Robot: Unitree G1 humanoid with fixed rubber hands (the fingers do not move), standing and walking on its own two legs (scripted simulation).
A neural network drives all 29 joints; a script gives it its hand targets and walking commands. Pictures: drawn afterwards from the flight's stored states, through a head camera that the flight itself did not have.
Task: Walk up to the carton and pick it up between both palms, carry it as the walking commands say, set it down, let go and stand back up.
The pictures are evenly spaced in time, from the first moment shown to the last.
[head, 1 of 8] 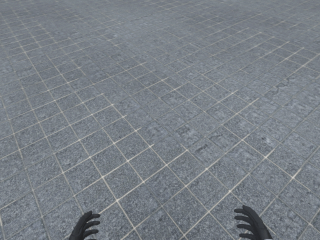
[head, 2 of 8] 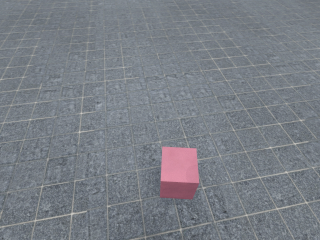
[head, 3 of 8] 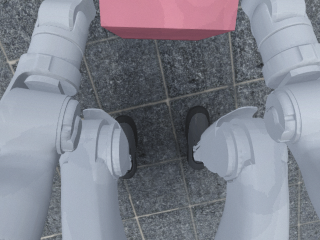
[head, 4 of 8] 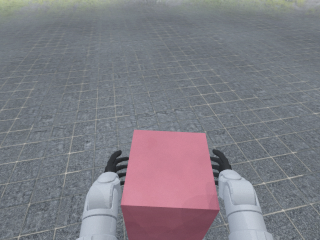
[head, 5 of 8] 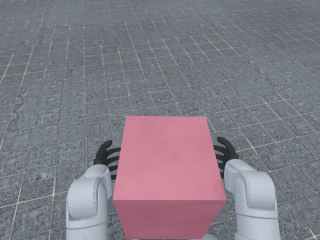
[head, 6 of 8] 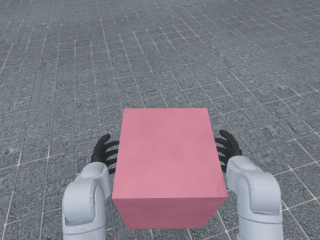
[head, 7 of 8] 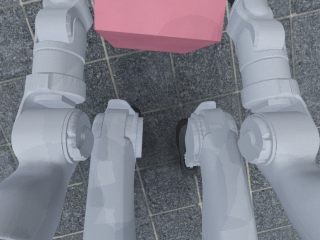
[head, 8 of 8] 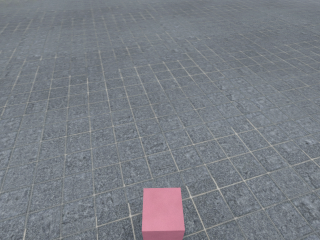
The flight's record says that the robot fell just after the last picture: no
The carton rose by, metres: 0.67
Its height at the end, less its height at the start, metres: +0.00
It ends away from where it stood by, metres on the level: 4.06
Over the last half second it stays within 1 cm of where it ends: yes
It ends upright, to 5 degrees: yes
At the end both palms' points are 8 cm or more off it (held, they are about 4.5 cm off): yes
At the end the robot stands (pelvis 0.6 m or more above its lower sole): yes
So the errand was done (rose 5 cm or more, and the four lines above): yes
